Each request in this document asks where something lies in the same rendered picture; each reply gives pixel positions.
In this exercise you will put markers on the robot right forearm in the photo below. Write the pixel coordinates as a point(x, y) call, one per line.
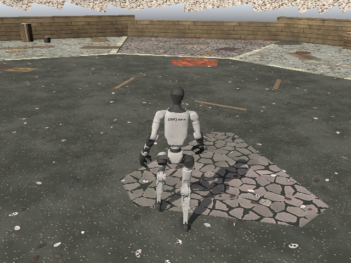
point(200, 142)

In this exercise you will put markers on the right robot foot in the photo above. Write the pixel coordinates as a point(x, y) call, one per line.
point(184, 227)

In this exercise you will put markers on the right robot hand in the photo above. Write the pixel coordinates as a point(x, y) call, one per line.
point(200, 151)

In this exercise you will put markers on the robot left upper arm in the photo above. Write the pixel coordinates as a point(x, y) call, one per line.
point(156, 124)

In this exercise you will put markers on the robot right upper arm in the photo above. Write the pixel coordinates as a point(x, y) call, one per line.
point(196, 124)

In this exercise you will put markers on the robot head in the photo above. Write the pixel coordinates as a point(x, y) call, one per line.
point(177, 94)

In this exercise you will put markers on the robot left forearm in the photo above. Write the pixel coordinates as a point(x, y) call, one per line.
point(148, 146)

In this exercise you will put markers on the left robot hand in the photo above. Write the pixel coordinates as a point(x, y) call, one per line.
point(142, 159)

